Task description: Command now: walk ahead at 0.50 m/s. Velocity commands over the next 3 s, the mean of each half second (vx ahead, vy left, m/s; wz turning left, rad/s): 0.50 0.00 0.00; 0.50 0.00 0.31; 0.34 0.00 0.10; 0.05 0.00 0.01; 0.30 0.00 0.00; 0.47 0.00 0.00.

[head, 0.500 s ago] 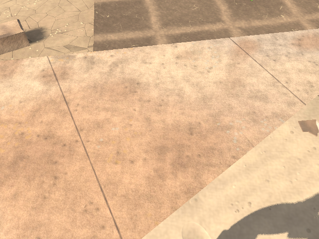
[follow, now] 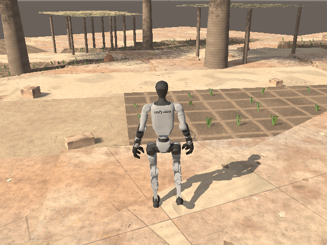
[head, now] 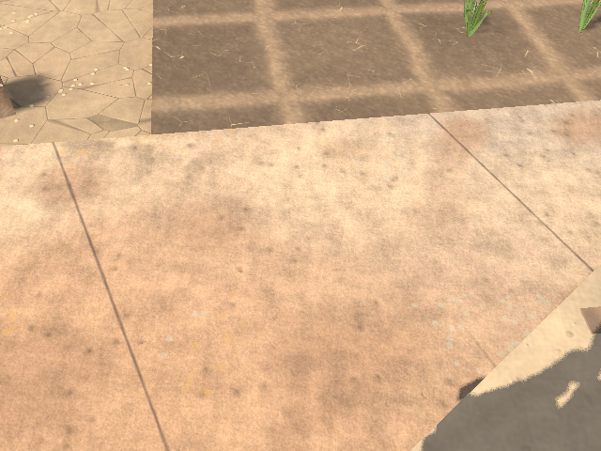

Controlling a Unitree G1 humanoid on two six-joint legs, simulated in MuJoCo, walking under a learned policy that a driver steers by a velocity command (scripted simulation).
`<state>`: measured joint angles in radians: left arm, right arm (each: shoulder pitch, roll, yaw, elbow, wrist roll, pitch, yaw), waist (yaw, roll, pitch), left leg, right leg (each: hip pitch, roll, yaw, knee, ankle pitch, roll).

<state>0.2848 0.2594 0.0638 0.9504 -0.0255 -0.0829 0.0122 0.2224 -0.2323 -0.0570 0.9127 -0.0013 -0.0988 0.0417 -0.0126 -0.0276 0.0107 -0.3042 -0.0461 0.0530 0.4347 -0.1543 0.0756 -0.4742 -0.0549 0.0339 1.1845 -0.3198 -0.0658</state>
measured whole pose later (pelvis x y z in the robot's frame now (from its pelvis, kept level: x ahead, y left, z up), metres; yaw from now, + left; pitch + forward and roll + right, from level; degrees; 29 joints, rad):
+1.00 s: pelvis +0.55 -0.03 -0.10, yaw +11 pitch +2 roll -4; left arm 0.45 0.23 0.07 0.95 -0.02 -0.08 0.03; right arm 0.01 -0.23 -0.06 0.78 0.02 -0.06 0.10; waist 0.11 0.04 0.02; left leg -0.47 0.03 -0.03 0.43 0.26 0.13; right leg -0.09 -0.06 -0.23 0.99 -0.73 -0.01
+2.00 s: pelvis +0.86 +0.03 -0.13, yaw +14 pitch +0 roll +0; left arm 0.14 0.22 0.05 0.99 0.00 -0.01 0.02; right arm 0.24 -0.20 -0.04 1.05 0.00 -0.01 -0.04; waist -0.01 0.00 0.03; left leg -0.18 0.02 -0.01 0.53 -0.35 -0.01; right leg -0.31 0.00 -0.01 0.52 -0.20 0.00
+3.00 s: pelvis +1.24 +0.18 -0.11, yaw +13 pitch +0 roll +1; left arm 0.13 0.27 0.07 0.94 -0.01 -0.08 0.02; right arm 0.32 -0.22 -0.05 1.02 -0.01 -0.10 0.02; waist -0.05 -0.04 0.00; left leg -0.12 -0.08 0.07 0.26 -0.15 0.08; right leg -0.68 -0.15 0.04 0.96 -0.11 -0.03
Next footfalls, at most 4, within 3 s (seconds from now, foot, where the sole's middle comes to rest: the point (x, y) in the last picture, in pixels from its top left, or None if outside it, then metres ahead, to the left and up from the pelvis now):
0.44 right None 0.39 -0.17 -0.78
1.00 left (256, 389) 0.69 0.11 -0.90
1.40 right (318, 298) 0.97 -0.06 -0.90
1.68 left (238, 342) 0.83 0.16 -0.90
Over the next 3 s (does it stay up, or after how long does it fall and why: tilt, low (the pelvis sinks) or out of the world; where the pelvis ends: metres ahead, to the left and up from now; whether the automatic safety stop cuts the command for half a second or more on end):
stays up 1.24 0.18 -0.11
